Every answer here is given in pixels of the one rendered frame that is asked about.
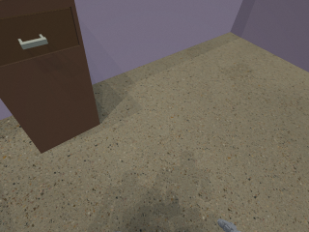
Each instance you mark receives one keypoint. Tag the handle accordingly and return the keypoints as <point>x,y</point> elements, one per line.
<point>33,43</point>

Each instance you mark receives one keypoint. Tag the cabinet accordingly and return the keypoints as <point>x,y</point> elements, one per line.
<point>50,95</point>

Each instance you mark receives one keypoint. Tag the drawer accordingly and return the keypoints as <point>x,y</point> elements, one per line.
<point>55,25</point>

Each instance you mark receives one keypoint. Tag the right robot hand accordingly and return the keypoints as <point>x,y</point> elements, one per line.
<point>227,226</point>

